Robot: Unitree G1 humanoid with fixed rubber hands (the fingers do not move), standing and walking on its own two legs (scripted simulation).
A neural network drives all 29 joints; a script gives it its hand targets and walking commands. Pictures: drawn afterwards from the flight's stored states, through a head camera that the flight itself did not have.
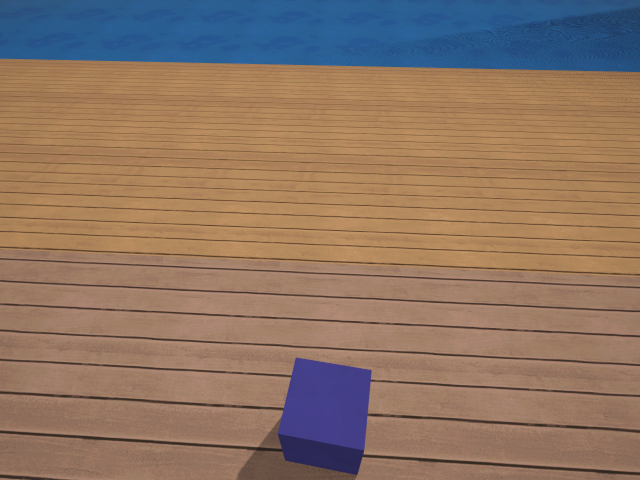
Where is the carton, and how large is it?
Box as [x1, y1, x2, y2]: [278, 358, 371, 474]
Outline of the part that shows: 296,358 278,430 278,436 285,460 357,474 364,447 371,370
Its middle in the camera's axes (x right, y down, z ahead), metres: +0.02 +0.49 +1.08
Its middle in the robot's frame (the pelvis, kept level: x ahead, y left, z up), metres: +0.43 +0.01 -0.65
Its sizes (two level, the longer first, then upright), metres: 0.210 0.200 0.250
